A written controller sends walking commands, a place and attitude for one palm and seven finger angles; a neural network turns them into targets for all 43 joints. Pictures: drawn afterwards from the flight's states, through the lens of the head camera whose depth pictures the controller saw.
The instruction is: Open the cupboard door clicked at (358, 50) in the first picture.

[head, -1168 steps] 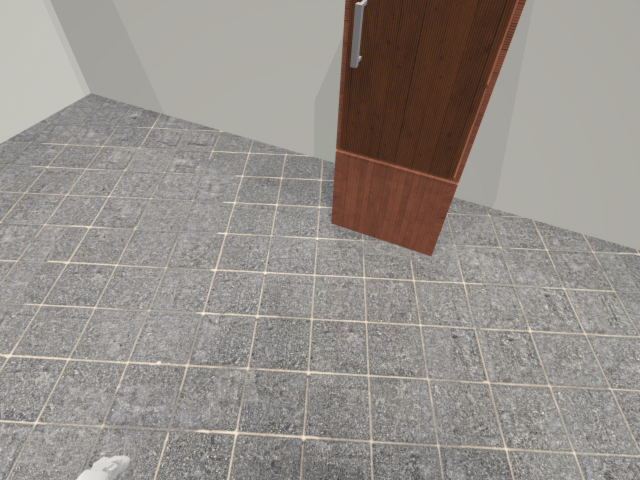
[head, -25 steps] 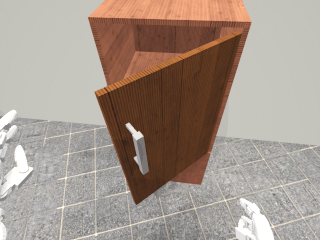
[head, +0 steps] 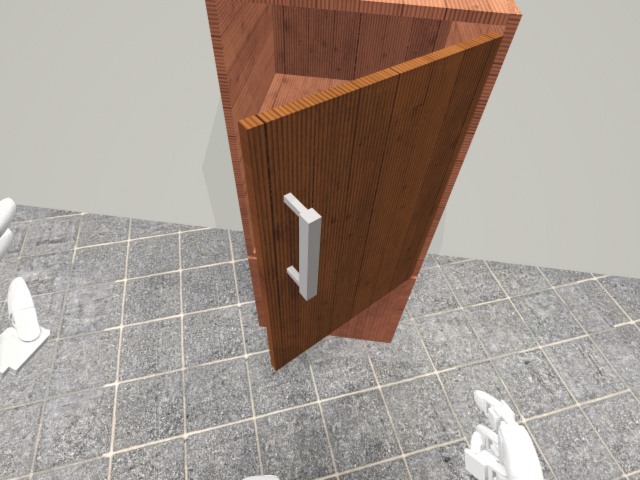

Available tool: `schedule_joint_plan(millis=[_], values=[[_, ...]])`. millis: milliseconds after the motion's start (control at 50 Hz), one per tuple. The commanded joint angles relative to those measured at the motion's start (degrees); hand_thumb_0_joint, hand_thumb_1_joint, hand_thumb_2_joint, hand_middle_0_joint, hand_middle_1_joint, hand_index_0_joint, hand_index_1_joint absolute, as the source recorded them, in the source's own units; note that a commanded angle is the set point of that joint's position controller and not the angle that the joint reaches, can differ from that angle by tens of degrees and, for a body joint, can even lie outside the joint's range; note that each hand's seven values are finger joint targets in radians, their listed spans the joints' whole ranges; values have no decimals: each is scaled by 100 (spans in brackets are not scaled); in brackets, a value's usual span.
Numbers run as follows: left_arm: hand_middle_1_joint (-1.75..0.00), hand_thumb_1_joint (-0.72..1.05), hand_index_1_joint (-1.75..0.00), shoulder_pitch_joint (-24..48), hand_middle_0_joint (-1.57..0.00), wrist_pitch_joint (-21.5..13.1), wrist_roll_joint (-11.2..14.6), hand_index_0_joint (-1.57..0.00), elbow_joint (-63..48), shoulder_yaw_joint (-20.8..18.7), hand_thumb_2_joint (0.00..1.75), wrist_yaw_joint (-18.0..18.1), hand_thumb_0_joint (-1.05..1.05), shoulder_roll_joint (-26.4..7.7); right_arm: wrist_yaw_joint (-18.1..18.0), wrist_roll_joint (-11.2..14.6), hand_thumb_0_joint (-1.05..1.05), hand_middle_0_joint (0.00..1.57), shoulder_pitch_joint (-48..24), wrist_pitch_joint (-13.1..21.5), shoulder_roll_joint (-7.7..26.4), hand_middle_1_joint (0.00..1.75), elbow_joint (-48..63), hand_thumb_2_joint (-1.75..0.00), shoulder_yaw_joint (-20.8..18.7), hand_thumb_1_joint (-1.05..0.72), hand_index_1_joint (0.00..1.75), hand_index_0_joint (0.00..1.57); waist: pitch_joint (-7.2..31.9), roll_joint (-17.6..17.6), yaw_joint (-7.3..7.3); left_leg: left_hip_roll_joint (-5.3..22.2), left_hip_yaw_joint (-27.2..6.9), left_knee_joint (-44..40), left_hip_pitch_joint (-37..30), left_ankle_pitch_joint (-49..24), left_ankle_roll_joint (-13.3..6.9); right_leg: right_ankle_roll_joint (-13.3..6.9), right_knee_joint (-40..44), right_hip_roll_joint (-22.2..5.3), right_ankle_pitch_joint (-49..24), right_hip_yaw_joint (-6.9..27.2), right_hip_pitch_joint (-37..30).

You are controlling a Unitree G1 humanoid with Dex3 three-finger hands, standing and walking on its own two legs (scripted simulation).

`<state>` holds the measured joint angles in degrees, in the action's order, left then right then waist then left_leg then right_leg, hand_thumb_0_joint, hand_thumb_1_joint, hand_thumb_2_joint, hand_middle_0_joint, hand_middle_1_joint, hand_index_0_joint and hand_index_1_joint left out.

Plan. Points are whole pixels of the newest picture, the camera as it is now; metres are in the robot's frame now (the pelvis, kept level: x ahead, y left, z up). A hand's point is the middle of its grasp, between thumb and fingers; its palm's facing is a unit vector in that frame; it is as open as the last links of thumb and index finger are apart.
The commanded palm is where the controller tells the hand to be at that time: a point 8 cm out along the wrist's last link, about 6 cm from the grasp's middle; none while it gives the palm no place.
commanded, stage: step back with the hand held close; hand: left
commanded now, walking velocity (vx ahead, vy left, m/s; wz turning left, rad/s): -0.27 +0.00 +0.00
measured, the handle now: (300, 250) +0.38 +0.06 +0.07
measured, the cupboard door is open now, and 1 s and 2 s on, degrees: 44 44 44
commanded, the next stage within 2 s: stop stepping back and stand still in 0.50 s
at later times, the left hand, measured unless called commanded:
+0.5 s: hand out of the picture +0.13 +0.26 +0.17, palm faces +0.34 -0.82 -0.47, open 7.4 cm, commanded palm +0.05 +0.30 +0.19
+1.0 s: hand out of the picture +0.02 +0.23 +0.17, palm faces +0.40 -0.80 -0.45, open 7.4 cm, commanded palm -0.04 +0.27 +0.19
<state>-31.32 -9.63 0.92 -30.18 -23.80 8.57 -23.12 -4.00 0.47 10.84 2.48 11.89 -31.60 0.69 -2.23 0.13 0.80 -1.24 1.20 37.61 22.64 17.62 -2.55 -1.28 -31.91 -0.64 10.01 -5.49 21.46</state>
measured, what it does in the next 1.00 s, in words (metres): walks backwards: right foot, then left foot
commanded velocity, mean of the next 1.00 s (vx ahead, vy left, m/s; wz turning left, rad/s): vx -0.15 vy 0.03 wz -0.01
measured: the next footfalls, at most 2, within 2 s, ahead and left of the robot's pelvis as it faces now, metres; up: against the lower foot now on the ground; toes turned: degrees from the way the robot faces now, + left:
right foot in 0.56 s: -0.18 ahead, -0.11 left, +0.00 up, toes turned +0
left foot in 0.86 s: -0.19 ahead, +0.10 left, +0.00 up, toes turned +1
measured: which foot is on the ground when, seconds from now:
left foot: down 0.00-0.60, up 0.62-0.84, down 0.86-1.00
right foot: down 0.00-0.12, up 0.14-0.54, down 0.56-1.00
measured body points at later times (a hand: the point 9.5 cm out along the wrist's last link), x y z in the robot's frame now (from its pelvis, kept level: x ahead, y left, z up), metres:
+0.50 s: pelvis -0.09 +0.00 +0.02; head -0.03 +0.03 +0.46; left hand +0.11 +0.30 +0.20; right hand +0.11 -0.21 -0.06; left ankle +0.04 +0.09 -0.73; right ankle -0.23 -0.12 -0.69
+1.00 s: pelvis -0.18 -0.03 +0.01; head -0.19 -0.02 +0.46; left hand -0.01 +0.27 +0.20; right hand -0.03 -0.28 -0.06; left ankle -0.18 +0.08 -0.73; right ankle -0.23 -0.11 -0.72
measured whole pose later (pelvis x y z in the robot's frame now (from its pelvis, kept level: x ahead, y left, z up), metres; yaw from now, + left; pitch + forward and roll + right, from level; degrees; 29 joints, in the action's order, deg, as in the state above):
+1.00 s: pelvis -0.18 -0.03 +0.01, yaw +1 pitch -1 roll +2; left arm -31.7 -7.7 1.8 -29.5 -22.3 9.1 -24.1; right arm -3.4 0.8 13.7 5.3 12.8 -34.1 0.0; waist 1.2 3.6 -1.9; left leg -1.3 4.0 28.9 13.4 15.0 -1.4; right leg 0.4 -37.0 1.0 22.8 -2.2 12.5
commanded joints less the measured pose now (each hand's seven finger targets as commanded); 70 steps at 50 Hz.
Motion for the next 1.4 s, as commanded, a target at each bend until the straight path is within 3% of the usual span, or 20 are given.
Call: schedule_joint_plan(millis=[0,60,100,120,200,320,460,520,580,620,680,780,840,900,940,1020,1120,1220,1300,1380], values=[[-30,90,-30,518,-20,-416,55,-20,-1258,-637,90,221,0,-1129,-81,-52,0,20,-333,294,740,30,654,-90,-307,-90,30,20,526,877,-148,159,-242,1154,-737,679,139,-548,1907,-1627,2288,1613,984],[-30,90,-30,361,-20,-407,113,-20,-1582,-771,90,248,0,-1220,-152,-54,0,20,-432,308,821,30,728,-90,-258,-90,30,20,553,-186,-167,454,-742,-874,-491,648,24,-165,757,-919,1604,811,479],[-30,90,-30,368,-20,-528,33,-20,-1995,-973,90,257,0,-1285,-183,-113,0,20,-524,433,908,30,865,-90,-285,-90,30,20,541,-2226,-41,1690,-2577,-2674,1115,918,-461,226,-1772,229,1212,362,-779],[-30,90,-30,347,-20,-576,-54,-20,-1917,-1204,90,266,0,-1534,-175,-193,0,20,-502,500,749,30,696,-90,-323,-90,30,20,637,-2432,-93,2018,-2870,-3184,1338,1419,-595,172,-3106,322,1679,729,-831],[-30,90,-30,39,-20,-527,53,-20,-1823,-934,90,279,0,-1136,-42,-149,0,20,-344,740,674,30,506,-90,-415,-90,30,20,889,-867,-49,1624,-1885,-2129,-666,-1376,-583,213,-2871,231,1802,789,354],[-30,90,-30,-114,-20,-280,194,-20,-1384,-478,90,140,0,-809,23,-149,0,20,-229,795,727,30,188,-90,-385,-90,30,20,1200,-1388,-156,1408,-1412,-2348,-1747,-2422,-393,287,-1406,436,1981,461,7],[-30,90,-30,-166,-20,-352,422,-20,-1981,-950,90,23,0,-1421,113,-156,0,20,-564,696,662,30,364,-90,-308,-90,30,20,1924,-1398,59,1152,-1006,-2533,-1864,-2506,-107,85,308,598,1415,230,-1109],[-30,90,-30,-489,-20,-476,526,-20,-2091,-1372,90,-59,0,-1822,158,-146,0,20,-740,526,619,30,500,-90,-262,-90,30,20,1896,-925,129,912,-752,-1887,-1500,-1935,118,-84,1682,109,309,522,-1397],[-30,90,-30,-386,-20,-610,506,-20,-1474,-1639,90,11,0,-1958,128,2,0,20,-894,391,590,30,514,-90,-208,-90,30,20,947,938,237,-162,-69,1519,225,920,459,-375,2111,-1957,-1993,2232,-344],[-30,90,-30,-601,-20,-416,366,-20,-873,-1331,90,-38,0,-1519,129,137,0,20,-771,411,635,30,532,-90,-259,-90,30,20,1231,1215,30,-114,-231,2160,852,666,343,276,1000,-1464,-4679,1240,-1197],[-30,90,-30,-156,-20,-160,270,-20,-571,-913,90,10,0,-1235,-2,56,0,20,-855,289,557,30,499,-90,-107,-90,30,20,841,273,-125,70,271,1141,325,-161,305,-281,926,-1187,-3876,968,-1203],[-30,90,-30,805,-20,-82,174,-20,-431,-352,90,136,0,-990,-144,88,0,20,-507,461,782,30,416,-90,-209,-90,30,20,569,868,-83,26,330,-524,-467,-203,-3,205,850,-1158,-3790,1122,-1520],[-30,90,-30,691,-20,-183,146,-20,-1023,-493,90,209,0,-1189,-151,112,0,20,-417,459,909,30,582,-90,-290,-90,30,20,1133,113,-120,455,-67,-1277,-1657,-2822,-263,594,-284,-626,-4093,811,-1539],[-30,90,-30,204,-20,-358,54,-20,-1543,-830,90,251,0,-1406,-8,24,0,20,-123,548,768,30,642,-90,-255,-90,30,20,1414,-1285,-61,1110,-941,-847,-2662,-5526,-562,428,-774,-43,-272,535,-197],[-30,90,-30,-25,-20,-355,70,-20,-1581,-798,90,153,0,-1313,80,-31,0,20,-279,653,722,30,604,-90,-255,-90,30,20,841,-1421,-27,1207,-1040,-1568,-1358,-3775,-421,187,-588,106,1529,445,-759],[-30,90,-30,-263,-20,-415,115,-20,-799,-1079,90,146,0,-1287,-3,-14,0,20,-275,691,780,30,596,-90,-238,-90,30,20,209,-887,-57,985,-674,-1807,309,-666,-184,171,582,-12,499,435,-1708],[-30,90,-30,-104,-20,-469,213,-20,-93,-652,90,57,0,-879,19,31,0,20,-232,609,732,30,384,-90,-372,-90,30,20,221,808,-110,149,-324,1022,-174,451,228,-520,2301,-1495,1182,2771,-261],[-30,90,-30,1242,-20,-473,61,-20,-225,-248,90,75,0,-873,-127,-34,0,20,-394,748,665,30,218,-90,-201,-90,30,20,236,462,-177,257,-137,-522,-866,-62,125,-271,1702,-921,876,1413,-418],[-30,90,-30,1112,-20,-554,-5,-20,-1127,-364,90,151,0,-1050,-162,-82,0,20,-381,919,826,30,379,-90,-251,-90,30,20,500,-724,29,737,-851,-1794,-1172,-841,-110,117,1026,-207,279,1033,-938],[-30,90,-30,454,-20,-550,4,-20,-1359,-702,90,150,0,-1216,-110,-88,0,20,-388,914,672,30,450,-90,-168,-90,30,20,656,-987,36,665,-750,-1923,-558,-1274,21,169,700,-44,-273,684,-1689]])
